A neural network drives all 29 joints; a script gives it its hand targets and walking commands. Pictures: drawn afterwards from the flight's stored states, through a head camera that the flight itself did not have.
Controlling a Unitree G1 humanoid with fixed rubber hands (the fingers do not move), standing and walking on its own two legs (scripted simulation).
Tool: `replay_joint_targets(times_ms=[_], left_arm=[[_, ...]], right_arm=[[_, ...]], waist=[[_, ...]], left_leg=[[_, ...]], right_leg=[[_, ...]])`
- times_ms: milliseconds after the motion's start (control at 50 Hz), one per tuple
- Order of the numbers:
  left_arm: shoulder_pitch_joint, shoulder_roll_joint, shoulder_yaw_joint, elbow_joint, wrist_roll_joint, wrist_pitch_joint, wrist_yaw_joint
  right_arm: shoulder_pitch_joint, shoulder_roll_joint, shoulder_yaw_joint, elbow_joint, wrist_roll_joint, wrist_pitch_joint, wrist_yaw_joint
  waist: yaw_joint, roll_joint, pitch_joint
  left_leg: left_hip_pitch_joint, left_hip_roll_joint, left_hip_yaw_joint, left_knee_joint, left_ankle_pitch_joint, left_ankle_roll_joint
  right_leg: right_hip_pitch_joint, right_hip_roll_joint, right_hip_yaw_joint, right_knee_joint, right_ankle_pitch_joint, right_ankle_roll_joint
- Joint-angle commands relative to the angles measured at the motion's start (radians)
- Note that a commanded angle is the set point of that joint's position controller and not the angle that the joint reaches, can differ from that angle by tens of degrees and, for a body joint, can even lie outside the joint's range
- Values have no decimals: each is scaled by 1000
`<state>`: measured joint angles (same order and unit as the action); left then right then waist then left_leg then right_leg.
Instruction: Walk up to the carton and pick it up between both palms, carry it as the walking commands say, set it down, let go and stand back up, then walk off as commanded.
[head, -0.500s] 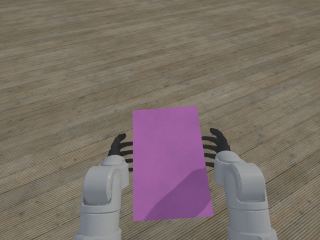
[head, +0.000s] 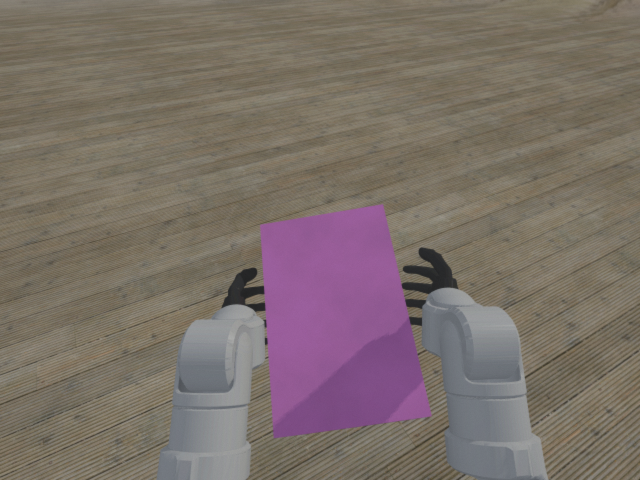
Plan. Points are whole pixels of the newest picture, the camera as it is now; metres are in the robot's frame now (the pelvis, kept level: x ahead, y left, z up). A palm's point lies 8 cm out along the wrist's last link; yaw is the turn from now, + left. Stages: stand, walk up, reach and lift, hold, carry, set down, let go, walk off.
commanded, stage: carry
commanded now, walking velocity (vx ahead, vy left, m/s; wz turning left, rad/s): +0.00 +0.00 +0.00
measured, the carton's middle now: (340, 328) +0.32 -0.01 +0.05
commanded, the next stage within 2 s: hold in 1.48 s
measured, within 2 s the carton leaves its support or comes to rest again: neither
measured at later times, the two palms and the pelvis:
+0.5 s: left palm (225, 386) +0.22 +0.13 +0.09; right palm (447, 366) +0.23 -0.11 +0.10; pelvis -0.07 +0.01 +0.01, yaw +1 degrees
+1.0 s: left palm (242, 391) +0.21 +0.11 +0.09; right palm (467, 376) +0.22 -0.13 +0.10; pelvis -0.08 -0.01 +0.01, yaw +2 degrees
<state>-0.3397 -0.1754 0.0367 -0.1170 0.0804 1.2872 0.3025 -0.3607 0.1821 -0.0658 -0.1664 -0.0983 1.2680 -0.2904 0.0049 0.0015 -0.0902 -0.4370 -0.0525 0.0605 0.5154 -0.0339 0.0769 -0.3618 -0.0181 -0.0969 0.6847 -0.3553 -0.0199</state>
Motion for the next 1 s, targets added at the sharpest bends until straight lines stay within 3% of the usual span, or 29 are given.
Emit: replay_joint_targets(times_ms=[0,20,40,60,80,100,120,140,160,200,220,240,260,280,300,340,360,400,440,480,680,720,740,780,800,880,900,940,980], left_arm=[[-628,-1071,-478,-246,-364,-86,-220],[-646,-1094,-478,-267,-380,-95,-226],[-649,-1093,-456,-262,-392,-102,-233],[-668,-1119,-457,-287,-404,-110,-236],[-658,-1132,-436,-290,-404,-117,-238],[-639,-1127,-400,-290,-378,-138,-242],[-596,-1134,-405,-305,-371,-146,-244],[-640,-1117,-402,-349,-398,-153,-245],[-689,-1114,-411,-343,-411,-144,-249],[-533,-1104,-416,-282,-383,-134,-251],[-564,-1091,-429,-294,-385,-131,-252],[-533,-1075,-414,-235,-367,-125,-242],[-547,-1038,-397,-216,-342,-138,-238],[-503,-1052,-415,-244,-344,-132,-233],[-501,-1050,-426,-259,-347,-137,-230],[-415,-1061,-436,-239,-324,-133,-239],[-482,-1062,-455,-286,-344,-145,-243],[-533,-1079,-463,-299,-346,-155,-244],[-561,-1089,-460,-377,-368,-157,-239],[-527,-1077,-436,-343,-362,-159,-241],[-455,-1063,-431,-226,-342,-145,-258],[-529,-1031,-404,-210,-338,-173,-260],[-537,-1068,-437,-304,-380,-170,-255],[-512,-1030,-389,-201,-331,-177,-251],[-487,-1001,-357,-157,-310,-182,-249],[-494,-1008,-366,-220,-320,-214,-243],[-490,-1043,-416,-334,-357,-206,-234],[-464,-924,-295,-107,-263,-232,-236],[-500,-964,-359,-240,-311,-236,-231]], right_arm=[[-466,1095,420,-34,346,-44,250],[-500,1113,431,-87,347,-61,249],[-520,1119,444,-101,344,-72,241],[-570,1129,458,-153,343,-83,235],[-554,1140,483,-169,354,-83,233],[-619,1171,530,-220,391,-99,235],[-618,1172,535,-261,393,-113,231],[-637,1159,520,-281,386,-120,222],[-632,1141,490,-251,364,-118,212],[-490,1089,480,-227,327,-111,205],[-509,1069,485,-238,336,-107,207],[-500,1022,471,-217,330,-101,202],[-473,1009,436,-138,317,-103,211],[-472,1040,476,-185,349,-101,212],[-468,1033,467,-172,354,-106,216],[-393,1081,473,-130,357,-113,233],[-382,1097,460,-113,350,-121,238],[-456,1113,482,-151,373,-128,250],[-507,1142,524,-243,416,-124,244],[-486,1117,521,-235,396,-118,237],[-444,1072,501,-193,333,-119,225],[-468,1043,441,-126,319,-143,228],[-489,1083,484,-233,361,-145,223],[-470,1037,434,-138,324,-150,224],[-461,1022,431,-103,317,-151,223],[-485,1024,436,-165,330,-184,215],[-468,1070,485,-261,371,-171,209],[-409,961,376,-5,281,-189,218],[-401,1001,419,-107,311,-192,211]], waist=[[40,305,-305],[42,282,-335],[48,186,-324],[70,38,-331],[54,-340,-340],[9,-422,-314],[-3,-320,-301],[-1,-237,-337],[-2,-193,-356],[-7,-166,-435],[-1,-214,-442],[-1,-182,-453],[-7,-151,-476],[0,-56,-524],[0,66,-530],[-3,198,-467],[-7,172,-478],[-4,122,-478],[-3,-16,-442],[-10,-50,-407],[-6,-59,-358],[-8,-18,-403],[-7,-33,-421],[-10,5,-408],[-7,-58,-408],[-8,-26,-430],[-11,-49,-440],[-10,-73,-437],[-8,-36,-415]], left_leg=[[-49,190,-183,-563,-647,-246],[-23,149,-142,-527,-583,-268],[-12,109,-103,-394,-545,-248],[-2,-18,18,-158,-475,-293],[152,-66,26,363,-476,-204],[151,16,-131,554,-410,-141],[128,45,-190,601,-374,-101],[131,37,-153,532,-306,-82],[78,15,-85,425,-308,-69],[66,-2,-21,271,-354,-47],[122,7,-11,183,-406,-43],[181,5,1,18,-391,-34],[256,48,-31,-156,-299,-31],[344,93,-89,-167,-243,-29],[430,185,-187,-77,80,-15],[370,222,-218,-19,166,30],[338,231,-224,-12,208,26],[263,205,-195,-48,36,4],[168,159,-158,-66,-210,-15],[174,141,-138,-64,-253,-23],[137,133,-132,-73,-335,-27],[171,149,-147,-78,-280,-31],[158,137,-141,-63,-275,-26],[173,135,-125,-50,-277,-32],[171,133,-129,-51,-286,-32],[181,124,-115,-16,-264,-28],[186,127,-112,-12,-247,-34],[181,119,-118,-11,-264,-40],[173,116,-104,4,-273,-36]], right_leg=[[261,111,-86,33,-177,-50],[312,116,-110,-53,-193,-58],[341,91,-68,-197,-200,-74],[364,34,-6,-355,-236,-120],[86,-194,279,-527,-282,-183],[-63,-337,424,-573,-331,-212],[-97,-333,383,-543,-283,-181],[-23,-281,266,-487,-130,-139],[97,-222,170,-431,6,-102],[254,-183,138,-290,296,-100],[235,-203,165,-286,189,-113],[227,-213,201,-273,157,-127],[249,-199,187,-196,280,-114],[215,-184,185,-170,292,-92],[112,-149,137,-123,330,-48],[81,-99,85,-156,206,-2],[116,-102,70,-120,228,1],[170,-107,67,-137,202,-16],[209,-129,86,-202,132,-35],[150,-153,112,-239,93,-41],[103,-147,130,-306,-96,-37],[131,-140,133,-275,13,-47],[158,-144,132,-278,25,-48],[127,-158,147,-293,28,-56],[123,-158,149,-302,-11,-55],[151,-176,165,-315,12,-60],[153,-174,158,-312,49,-65],[151,-185,176,-319,47,-71],[133,-184,190,-346,5,-66]])
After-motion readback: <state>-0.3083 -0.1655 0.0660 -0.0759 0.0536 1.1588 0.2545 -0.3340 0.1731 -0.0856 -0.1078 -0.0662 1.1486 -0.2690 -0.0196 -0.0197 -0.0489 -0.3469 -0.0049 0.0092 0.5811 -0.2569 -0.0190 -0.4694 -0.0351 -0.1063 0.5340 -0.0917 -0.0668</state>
